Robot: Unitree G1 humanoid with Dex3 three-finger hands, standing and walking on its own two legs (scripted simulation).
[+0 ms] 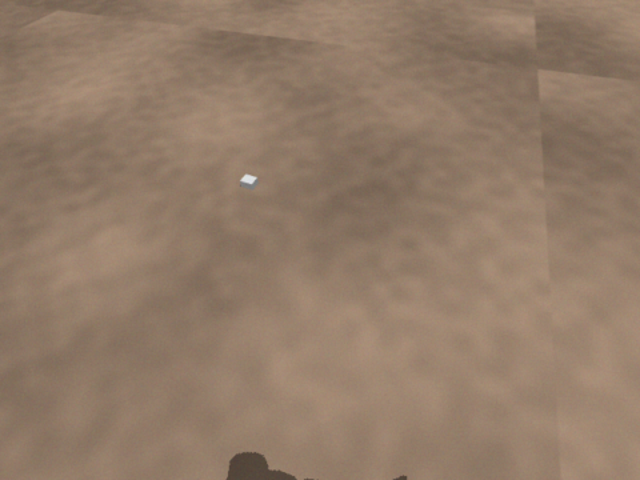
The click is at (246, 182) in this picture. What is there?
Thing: small box
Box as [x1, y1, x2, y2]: [240, 174, 257, 189]
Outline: 245,174 240,180 241,186 252,189 257,183 257,177
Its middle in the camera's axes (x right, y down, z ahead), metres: -0.34 -0.29 +1.90
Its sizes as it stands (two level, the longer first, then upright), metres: 0.066 0.056 0.036
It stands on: the floor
